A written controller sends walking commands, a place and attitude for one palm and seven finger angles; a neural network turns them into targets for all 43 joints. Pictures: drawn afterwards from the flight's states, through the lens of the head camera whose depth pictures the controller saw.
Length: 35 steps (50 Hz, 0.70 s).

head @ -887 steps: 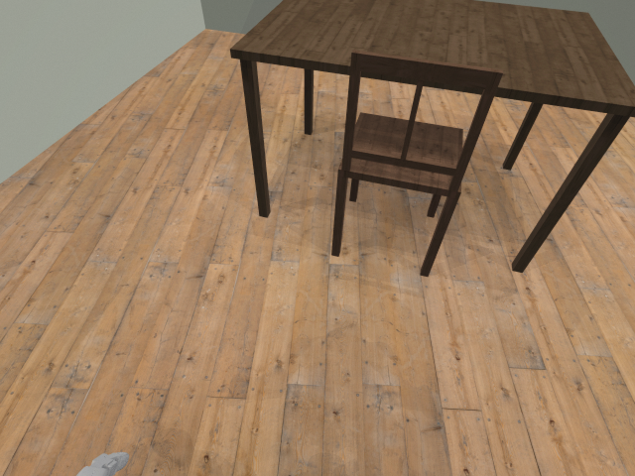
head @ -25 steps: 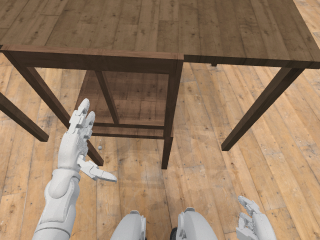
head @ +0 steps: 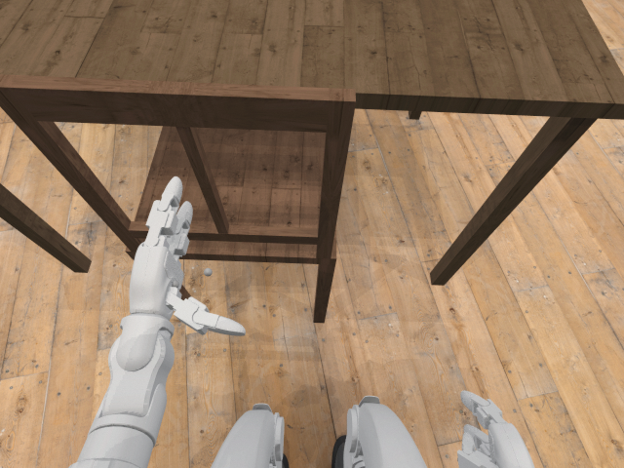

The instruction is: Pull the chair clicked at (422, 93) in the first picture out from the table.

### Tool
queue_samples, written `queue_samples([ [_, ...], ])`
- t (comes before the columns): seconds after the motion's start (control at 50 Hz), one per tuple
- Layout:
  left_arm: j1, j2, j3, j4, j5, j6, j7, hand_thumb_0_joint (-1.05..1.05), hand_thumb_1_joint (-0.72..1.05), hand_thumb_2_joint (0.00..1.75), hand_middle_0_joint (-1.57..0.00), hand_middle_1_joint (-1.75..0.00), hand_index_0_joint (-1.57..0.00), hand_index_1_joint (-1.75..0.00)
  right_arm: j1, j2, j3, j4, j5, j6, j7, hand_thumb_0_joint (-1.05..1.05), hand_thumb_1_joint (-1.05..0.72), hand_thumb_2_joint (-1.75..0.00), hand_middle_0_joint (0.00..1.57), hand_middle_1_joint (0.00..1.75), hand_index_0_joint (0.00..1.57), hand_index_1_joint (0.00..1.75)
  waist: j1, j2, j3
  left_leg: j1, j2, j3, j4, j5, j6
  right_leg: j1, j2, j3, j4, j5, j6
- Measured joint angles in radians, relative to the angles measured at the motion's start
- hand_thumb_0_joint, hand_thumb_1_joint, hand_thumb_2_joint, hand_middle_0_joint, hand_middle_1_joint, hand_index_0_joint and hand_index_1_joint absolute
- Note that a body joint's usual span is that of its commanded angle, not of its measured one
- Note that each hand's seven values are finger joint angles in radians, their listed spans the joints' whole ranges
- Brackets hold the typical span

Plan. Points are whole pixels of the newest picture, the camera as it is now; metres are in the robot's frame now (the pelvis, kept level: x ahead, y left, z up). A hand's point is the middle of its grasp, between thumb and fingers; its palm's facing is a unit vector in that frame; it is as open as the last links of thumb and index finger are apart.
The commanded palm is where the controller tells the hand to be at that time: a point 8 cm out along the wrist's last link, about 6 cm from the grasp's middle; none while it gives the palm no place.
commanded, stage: aim the fingers beside a spindle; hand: left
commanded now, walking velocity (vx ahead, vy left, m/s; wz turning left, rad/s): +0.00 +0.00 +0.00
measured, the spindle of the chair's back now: (208, 186) +0.49 +0.16 +0.00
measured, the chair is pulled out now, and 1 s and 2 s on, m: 0.00 0.00 0.00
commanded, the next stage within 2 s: none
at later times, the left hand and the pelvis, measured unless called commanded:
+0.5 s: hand (196, 263) +0.36 +0.15 +0.02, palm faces -0.01 -1.00 -0.03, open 17.0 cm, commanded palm +0.33 +0.19 +0.02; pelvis +0.00 +0.00 +0.00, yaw +0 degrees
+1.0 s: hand (211, 277) +0.34 +0.13 +0.02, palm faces -0.06 -1.00 +0.01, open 17.0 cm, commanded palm +0.33 +0.20 +0.03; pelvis +0.00 +0.00 +0.00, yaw +0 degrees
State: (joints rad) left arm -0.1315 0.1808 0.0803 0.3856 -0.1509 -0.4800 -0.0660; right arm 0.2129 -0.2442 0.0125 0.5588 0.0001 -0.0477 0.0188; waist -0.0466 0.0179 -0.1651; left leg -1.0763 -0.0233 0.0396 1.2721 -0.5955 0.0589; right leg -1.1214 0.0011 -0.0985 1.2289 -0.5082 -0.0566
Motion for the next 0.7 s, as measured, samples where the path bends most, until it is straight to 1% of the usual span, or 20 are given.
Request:
queue_samples([
  [0.08, -0.022, 0.020, 0.015, 0.021, -0.007, -0.008, 0.000, -0.01, -0.50, 0.30, -0.06, -0.08, -0.06, -0.08, 0.003, -0.002, 0.004, 0.004, 0.003, 0.005, 0.001, 0.01, -0.90, -0.90, 0.20, 0.30, 0.20, 0.29, 0.005, 0.004, -0.005, 0.004, -0.001, -0.007, -0.004, 0.003, -0.002, 0.008, -0.001, -0.006, -0.007, 0.002, -0.001],
  [0.16, -0.043, 0.020, 0.001, 0.071, -0.022, 0.017, -0.031, -0.01, -0.50, 0.30, -0.06, -0.08, -0.06, -0.08, 0.006, -0.009, 0.006, 0.004, 0.010, 0.008, 0.001, 0.01, -0.90, -0.90, 0.20, 0.30, 0.20, 0.30, 0.008, 0.008, -0.010, 0.002, -0.004, -0.013, -0.006, 0.006, -0.002, 0.009, -0.003, -0.012, -0.012, 0.003, -0.002],
  [0.22, -0.046, 0.010, -0.013, 0.092, -0.023, 0.030, -0.045, -0.01, -0.50, 0.30, -0.06, -0.08, -0.06, -0.08, 0.004, -0.011, 0.007, 0.001, 0.012, 0.007, -0.004, 0.01, -0.90, -0.90, 0.21, 0.30, 0.20, 0.30, 0.003, 0.004, -0.008, -0.004, -0.004, -0.014, -0.004, 0.006, -0.001, 0.004, -0.003, -0.013, -0.010, 0.003, -0.002],
  [0.3, -0.045, 0.002, -0.006, 0.067, -0.010, 0.016, -0.028, -0.01, -0.50, 0.30, -0.06, -0.08, -0.06, -0.08, -0.004, -0.009, 0.002, -0.001, 0.005, 0.001, -0.010, 0.01, -0.90, -0.90, 0.21, 0.30, 0.20, 0.30, -0.006, -0.005, 0.001, -0.011, 0.000, -0.010, 0.003, 0.002, -0.002, -0.004, 0.000, -0.010, -0.004, 0.002, -0.002],
  [0.4, -0.057, 0.026, 0.033, 0.045, -0.004, -0.014, -0.006, -0.01, -0.50, 0.30, -0.07, -0.08, -0.06, -0.08, -0.004, -0.006, -0.002, 0.004, 0.001, 0.006, -0.004, 0.01, -0.91, -0.90, 0.20, 0.30, 0.20, 0.29, -0.006, -0.004, 0.000, -0.004, 0.002, -0.006, 0.000, 0.000, -0.002, 0.000, 0.002, -0.006, -0.006, 0.001, -0.001],
  [0.48, -0.063, 0.040, 0.033, 0.078, -0.025, 0.014, -0.030, -0.01, -0.50, 0.30, -0.06, -0.08, -0.06, -0.08, 0.008, -0.010, 0.001, 0.003, 0.009, 0.015, 0.003, 0.01, -0.91, -0.90, 0.20, 0.30, 0.20, 0.29, 0.001, 0.006, -0.008, 0.002, -0.001, -0.009, -0.010, 0.002, 0.000, 0.008, 0.001, -0.007, -0.017, 0.003, 0.000],
  [0.56, -0.021, 0.015, -0.010, 0.070, -0.041, 0.043, -0.054, -0.01, -0.50, 0.30, -0.06, -0.08, -0.05, -0.08, 0.017, -0.012, -0.002, -0.005, 0.016, 0.016, 0.003, 0.01, -0.91, -0.90, 0.20, 0.30, 0.20, 0.29, 0.004, 0.013, -0.009, 0.008, -0.003, -0.010, -0.019, 0.005, 0.003, 0.016, -0.001, -0.008, -0.027, 0.005, 0.004],
  [0.6, 0.008, -0.005, -0.035, 0.039, -0.035, 0.040, -0.048, -0.01, -0.50, 0.30, -0.06, -0.08, -0.05, -0.08, 0.017, -0.010, -0.004, -0.007, 0.013, 0.013, 0.000, 0.01, -0.90, -0.90, 0.20, 0.30, 0.20, 0.30, 0.003, 0.012, -0.006, 0.011, -0.004, -0.009, -0.021, 0.004, 0.004, 0.018, -0.002, -0.006, -0.028, 0.004, 0.005],
  [0.64, 0.029, -0.021, -0.051, 0.002, -0.020, 0.024, -0.029, -0.01, -0.50, 0.30, -0.06, -0.08, -0.05, -0.08, 0.013, -0.006, -0.006, -0.006, 0.008, 0.009, -0.001, 0.01, -0.90, -0.90, 0.20, 0.30, 0.20, 0.30, 0.001, 0.008, -0.003, 0.015, -0.004, -0.006, -0.020, 0.003, 0.005, 0.021, -0.001, -0.004, -0.027, 0.003, 0.006],
  [0.7, 0.028, -0.022, -0.041, -0.024, 0.011, -0.012, 0.008, -0.01, -0.50, 0.30, -0.06, -0.08, -0.06, -0.08, 0.003, 0.000, -0.004, -0.002, -0.001, 0.009, -0.001, 0.01, -0.90, -0.90, 0.20, 0.30, 0.20, 0.29, 0.000, 0.002, -0.003, 0.017, -0.003, -0.003, -0.016, 0.000, 0.004, 0.021, -0.001, 0.000, -0.020, 0.001, 0.006],
])
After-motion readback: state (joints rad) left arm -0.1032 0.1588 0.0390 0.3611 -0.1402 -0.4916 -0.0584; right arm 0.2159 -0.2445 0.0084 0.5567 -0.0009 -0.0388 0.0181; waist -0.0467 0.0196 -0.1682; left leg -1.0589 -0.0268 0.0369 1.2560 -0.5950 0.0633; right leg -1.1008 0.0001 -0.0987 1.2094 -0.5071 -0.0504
